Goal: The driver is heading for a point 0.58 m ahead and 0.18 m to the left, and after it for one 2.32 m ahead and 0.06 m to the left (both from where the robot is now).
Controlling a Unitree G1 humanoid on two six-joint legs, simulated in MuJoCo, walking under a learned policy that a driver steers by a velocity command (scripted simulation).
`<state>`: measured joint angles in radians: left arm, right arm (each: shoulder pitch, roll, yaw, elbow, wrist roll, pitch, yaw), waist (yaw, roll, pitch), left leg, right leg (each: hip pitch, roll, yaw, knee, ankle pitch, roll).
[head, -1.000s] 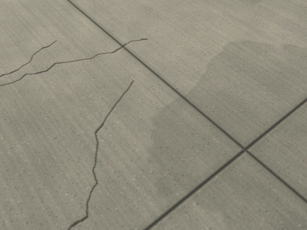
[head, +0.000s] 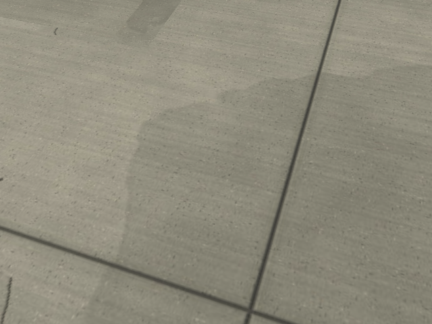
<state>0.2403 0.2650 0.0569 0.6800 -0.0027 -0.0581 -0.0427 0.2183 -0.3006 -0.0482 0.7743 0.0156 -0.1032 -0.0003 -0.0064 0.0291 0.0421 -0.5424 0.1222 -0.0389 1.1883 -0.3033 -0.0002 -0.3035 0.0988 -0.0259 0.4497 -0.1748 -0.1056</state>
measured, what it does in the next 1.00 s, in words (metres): walks ahead, turning left: left foot, then right foot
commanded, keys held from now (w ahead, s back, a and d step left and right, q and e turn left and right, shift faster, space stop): w+q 0.64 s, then w+e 0.36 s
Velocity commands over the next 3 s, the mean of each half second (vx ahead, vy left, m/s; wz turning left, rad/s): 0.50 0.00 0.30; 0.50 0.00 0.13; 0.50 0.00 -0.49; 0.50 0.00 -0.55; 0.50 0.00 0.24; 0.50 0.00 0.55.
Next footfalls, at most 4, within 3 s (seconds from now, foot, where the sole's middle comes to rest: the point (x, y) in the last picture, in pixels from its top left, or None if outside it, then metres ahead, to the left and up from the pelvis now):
0.40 left None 0.39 0.16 -0.77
0.92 right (216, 246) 0.71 0.05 -0.77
1.42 left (152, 188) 0.95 0.29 -0.77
1.92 right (233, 138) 1.19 -0.03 -0.77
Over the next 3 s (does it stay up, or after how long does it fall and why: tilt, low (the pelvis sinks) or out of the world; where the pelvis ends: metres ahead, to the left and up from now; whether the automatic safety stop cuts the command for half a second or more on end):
stays up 1.67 0.00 -0.02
